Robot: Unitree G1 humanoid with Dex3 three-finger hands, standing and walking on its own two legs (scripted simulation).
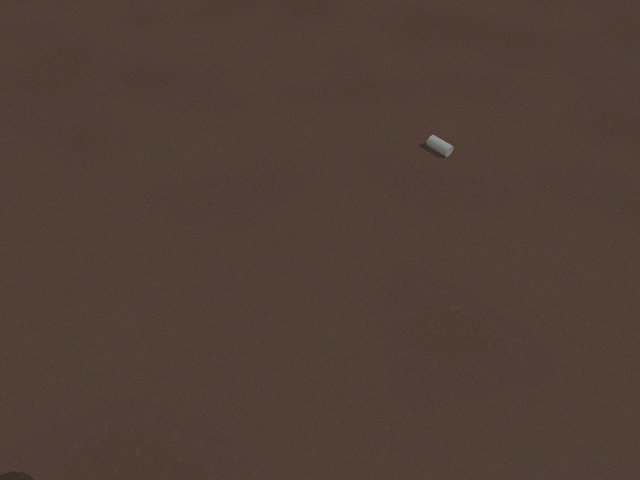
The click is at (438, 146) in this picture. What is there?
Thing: lying can
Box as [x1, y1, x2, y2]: [426, 135, 453, 156]
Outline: 431,135 428,138 426,144 447,156 451,152 453,146 436,136
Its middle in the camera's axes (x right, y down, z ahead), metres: +0.62 -0.51 +2.02
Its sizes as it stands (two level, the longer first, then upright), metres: 0.127 0.062 0.062
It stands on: the floor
